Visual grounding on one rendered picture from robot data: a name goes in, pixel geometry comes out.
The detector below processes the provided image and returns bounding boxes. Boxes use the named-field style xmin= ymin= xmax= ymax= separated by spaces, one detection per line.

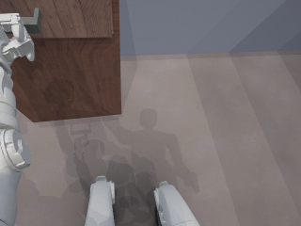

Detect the robot left forearm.
xmin=0 ymin=57 xmax=20 ymax=133

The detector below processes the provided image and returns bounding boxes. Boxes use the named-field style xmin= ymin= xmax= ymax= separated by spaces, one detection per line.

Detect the cabinet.
xmin=10 ymin=0 xmax=121 ymax=122

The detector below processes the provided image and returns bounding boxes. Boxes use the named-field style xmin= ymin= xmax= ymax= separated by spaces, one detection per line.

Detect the left robot thigh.
xmin=85 ymin=180 xmax=115 ymax=226

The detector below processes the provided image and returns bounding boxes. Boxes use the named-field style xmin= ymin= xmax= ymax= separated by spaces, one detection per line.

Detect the robot thigh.
xmin=153 ymin=184 xmax=200 ymax=226
xmin=85 ymin=180 xmax=115 ymax=226

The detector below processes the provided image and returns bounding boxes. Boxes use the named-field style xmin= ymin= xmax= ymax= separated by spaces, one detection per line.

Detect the right robot thigh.
xmin=153 ymin=184 xmax=200 ymax=226

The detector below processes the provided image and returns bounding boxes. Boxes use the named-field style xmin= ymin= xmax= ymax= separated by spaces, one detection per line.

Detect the left robot upper arm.
xmin=0 ymin=128 xmax=32 ymax=226

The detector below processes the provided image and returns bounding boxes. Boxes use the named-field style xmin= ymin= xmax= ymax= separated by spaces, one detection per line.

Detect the robot left hand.
xmin=0 ymin=13 xmax=35 ymax=67

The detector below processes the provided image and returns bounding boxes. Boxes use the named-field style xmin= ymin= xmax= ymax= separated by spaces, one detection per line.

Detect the handle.
xmin=1 ymin=8 xmax=42 ymax=34

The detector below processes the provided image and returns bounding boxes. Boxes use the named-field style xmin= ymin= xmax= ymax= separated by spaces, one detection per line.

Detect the drawer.
xmin=0 ymin=0 xmax=113 ymax=39

